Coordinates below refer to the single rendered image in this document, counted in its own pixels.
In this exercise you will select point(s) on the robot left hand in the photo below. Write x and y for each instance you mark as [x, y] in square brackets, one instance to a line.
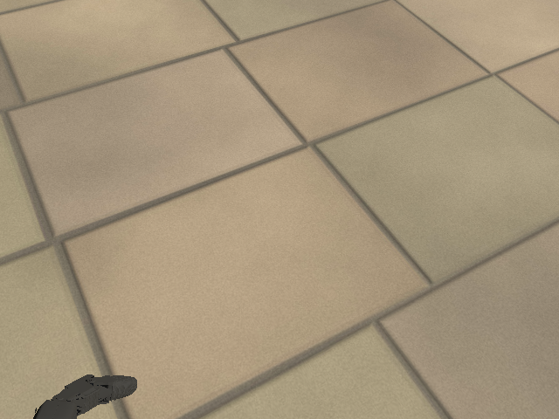
[84, 394]

